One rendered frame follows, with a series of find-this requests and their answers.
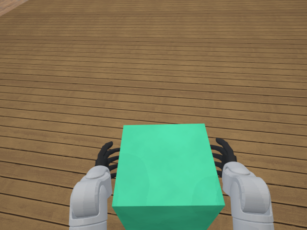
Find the carton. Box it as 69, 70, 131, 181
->
112, 124, 225, 230

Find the right robot hand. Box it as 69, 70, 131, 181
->
210, 138, 237, 177

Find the right robot forearm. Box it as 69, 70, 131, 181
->
222, 161, 274, 230

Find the left robot forearm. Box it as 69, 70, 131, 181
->
69, 165, 112, 230

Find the left robot hand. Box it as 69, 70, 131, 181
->
95, 141, 120, 179

